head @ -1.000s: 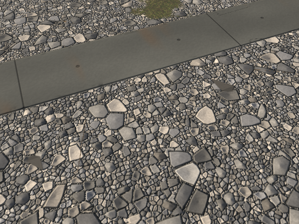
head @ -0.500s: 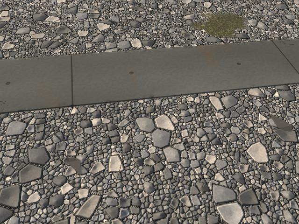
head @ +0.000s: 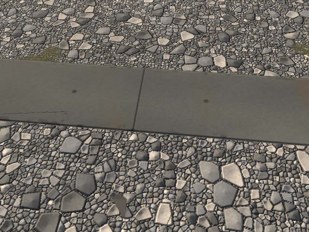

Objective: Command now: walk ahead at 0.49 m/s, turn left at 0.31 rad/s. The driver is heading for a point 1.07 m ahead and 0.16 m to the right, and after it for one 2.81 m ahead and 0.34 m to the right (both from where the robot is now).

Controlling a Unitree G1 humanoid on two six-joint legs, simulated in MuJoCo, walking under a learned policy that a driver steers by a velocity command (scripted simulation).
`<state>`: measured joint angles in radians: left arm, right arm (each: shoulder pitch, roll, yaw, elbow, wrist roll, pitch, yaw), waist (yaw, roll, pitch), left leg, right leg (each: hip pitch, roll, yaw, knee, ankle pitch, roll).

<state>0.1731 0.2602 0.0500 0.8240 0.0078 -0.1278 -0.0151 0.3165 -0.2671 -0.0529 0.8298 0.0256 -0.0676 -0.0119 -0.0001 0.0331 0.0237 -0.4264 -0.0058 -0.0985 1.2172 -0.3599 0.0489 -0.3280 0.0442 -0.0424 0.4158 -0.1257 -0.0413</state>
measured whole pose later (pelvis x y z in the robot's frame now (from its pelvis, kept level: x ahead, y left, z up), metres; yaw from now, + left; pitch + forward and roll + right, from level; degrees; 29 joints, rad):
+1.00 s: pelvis +0.54 +0.03 -0.02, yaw -8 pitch +2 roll +0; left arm 0.11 0.28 0.06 0.74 -0.02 -0.07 -0.05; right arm 0.32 -0.27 -0.04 0.86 0.01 -0.09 -0.01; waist -0.02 0.00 0.04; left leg -0.23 0.02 0.01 1.12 -0.45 0.00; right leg -0.48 0.07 -0.03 0.60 -0.17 -0.11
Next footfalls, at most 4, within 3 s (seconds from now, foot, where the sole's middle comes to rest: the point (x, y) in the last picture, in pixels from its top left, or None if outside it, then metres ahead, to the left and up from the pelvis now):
0.34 left None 0.34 0.17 -0.77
0.92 right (175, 189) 0.66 -0.06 -0.77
1.42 left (146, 133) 0.97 0.08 -0.77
1.92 right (213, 113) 1.11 -0.29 -0.77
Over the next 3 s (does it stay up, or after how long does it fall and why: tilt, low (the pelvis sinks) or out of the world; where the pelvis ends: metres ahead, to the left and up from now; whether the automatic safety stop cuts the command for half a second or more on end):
stays up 1.60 -0.27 -0.13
